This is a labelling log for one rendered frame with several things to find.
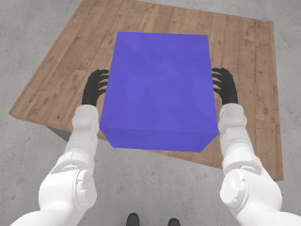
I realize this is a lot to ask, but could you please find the right robot forearm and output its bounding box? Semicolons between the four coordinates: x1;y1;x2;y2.
217;103;282;208

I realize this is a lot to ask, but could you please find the left robot foot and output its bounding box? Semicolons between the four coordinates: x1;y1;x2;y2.
126;213;139;226

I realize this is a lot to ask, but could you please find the left robot forearm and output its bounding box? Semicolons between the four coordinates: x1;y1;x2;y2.
39;105;100;206

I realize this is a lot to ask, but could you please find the robot right upper arm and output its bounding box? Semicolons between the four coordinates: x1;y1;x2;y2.
219;169;301;226

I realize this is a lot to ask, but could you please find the left robot hand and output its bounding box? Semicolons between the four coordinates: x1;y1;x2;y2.
81;69;109;107

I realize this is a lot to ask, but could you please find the table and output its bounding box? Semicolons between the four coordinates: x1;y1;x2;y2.
8;0;284;182

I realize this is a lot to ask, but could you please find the right robot hand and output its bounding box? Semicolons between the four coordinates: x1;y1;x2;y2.
212;68;238;105

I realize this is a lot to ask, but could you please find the carton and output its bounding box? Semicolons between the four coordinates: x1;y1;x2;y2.
99;31;218;153

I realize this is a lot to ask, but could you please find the robot left upper arm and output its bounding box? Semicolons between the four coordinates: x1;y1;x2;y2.
9;169;97;226

